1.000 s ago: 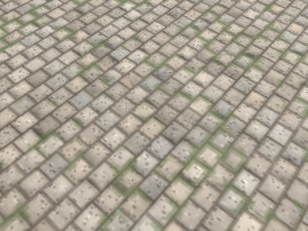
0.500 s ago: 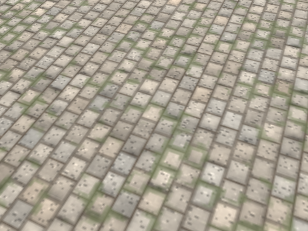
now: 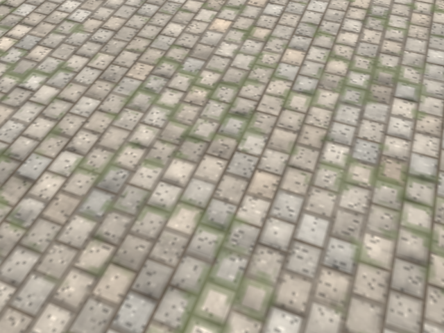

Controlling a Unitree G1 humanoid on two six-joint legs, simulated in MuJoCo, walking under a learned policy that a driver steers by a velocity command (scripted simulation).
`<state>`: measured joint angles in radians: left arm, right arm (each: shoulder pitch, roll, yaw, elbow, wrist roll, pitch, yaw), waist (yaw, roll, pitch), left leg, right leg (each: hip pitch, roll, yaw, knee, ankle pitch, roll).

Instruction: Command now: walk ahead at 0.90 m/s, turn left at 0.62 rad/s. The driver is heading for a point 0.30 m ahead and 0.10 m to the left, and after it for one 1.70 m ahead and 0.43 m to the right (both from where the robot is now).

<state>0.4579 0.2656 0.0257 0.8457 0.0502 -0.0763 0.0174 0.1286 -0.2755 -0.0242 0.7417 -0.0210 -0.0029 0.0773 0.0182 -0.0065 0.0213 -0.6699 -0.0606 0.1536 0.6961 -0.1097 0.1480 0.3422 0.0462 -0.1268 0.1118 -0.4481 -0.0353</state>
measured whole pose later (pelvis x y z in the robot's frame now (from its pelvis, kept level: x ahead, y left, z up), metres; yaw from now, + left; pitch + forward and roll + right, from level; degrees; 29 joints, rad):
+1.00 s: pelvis +0.98 +0.01 +0.02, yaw -29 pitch +2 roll +1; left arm 0.32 0.38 0.08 0.83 0.01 -0.05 -0.02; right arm 0.15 -0.29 -0.01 0.68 -0.06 -0.08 -0.02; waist 0.05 -0.04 0.02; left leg -0.38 0.04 0.03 0.58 -0.24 -0.04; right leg -0.35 0.07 0.07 1.29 -0.33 -0.12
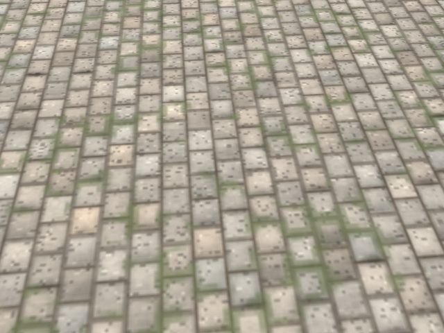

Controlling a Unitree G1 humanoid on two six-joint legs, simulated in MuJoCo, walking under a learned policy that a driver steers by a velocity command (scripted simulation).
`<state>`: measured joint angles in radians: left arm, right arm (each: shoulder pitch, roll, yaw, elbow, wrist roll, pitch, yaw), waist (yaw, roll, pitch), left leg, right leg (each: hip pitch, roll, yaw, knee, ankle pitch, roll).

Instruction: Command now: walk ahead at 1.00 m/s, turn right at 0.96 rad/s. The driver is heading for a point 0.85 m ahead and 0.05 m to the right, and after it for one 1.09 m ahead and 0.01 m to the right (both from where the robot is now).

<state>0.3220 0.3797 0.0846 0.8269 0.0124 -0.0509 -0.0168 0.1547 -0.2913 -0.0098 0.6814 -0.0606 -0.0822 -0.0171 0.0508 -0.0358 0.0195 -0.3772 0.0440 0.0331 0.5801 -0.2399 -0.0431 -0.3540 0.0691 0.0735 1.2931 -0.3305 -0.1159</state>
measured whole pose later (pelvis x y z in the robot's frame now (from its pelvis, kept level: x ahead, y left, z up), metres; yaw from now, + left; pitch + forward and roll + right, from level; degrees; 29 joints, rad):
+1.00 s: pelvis +0.85 -0.10 +0.01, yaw +6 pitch +2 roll +0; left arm 0.02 0.27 0.00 0.58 0.02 -0.10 0.03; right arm 0.29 -0.30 -0.06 0.72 0.02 -0.03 0.00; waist -0.05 0.00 0.08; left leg -0.30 -0.21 -0.10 0.43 -0.13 0.16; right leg -0.66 -0.04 0.20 1.00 -0.31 0.08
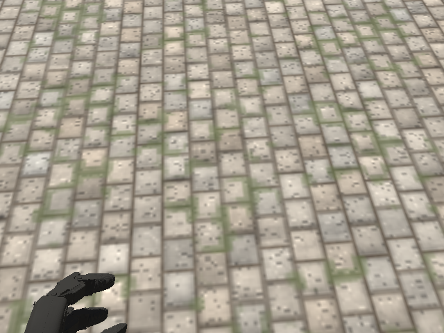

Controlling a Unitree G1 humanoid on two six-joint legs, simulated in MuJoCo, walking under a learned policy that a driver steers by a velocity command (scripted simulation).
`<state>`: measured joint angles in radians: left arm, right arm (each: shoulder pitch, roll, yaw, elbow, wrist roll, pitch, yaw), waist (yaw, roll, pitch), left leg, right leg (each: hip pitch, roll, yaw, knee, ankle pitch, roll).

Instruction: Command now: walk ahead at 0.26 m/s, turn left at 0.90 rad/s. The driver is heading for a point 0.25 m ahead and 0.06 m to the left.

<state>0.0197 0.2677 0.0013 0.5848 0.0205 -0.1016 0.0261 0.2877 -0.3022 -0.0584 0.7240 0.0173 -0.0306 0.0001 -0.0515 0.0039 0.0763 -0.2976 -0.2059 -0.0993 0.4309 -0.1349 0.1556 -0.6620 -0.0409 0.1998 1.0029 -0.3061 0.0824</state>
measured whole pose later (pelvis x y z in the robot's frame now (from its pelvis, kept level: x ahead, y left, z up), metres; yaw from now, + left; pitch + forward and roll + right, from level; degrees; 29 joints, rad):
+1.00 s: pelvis +0.19 -0.02 +0.00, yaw +11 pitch -1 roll +0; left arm 0.20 0.21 0.05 0.80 0.01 0.00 0.04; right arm 0.26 -0.20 -0.03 0.80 -0.01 -0.02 -0.02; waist 0.00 0.00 0.02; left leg -0.17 -0.04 -0.03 0.54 -0.36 0.03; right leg -0.32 0.01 0.08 0.53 -0.20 0.03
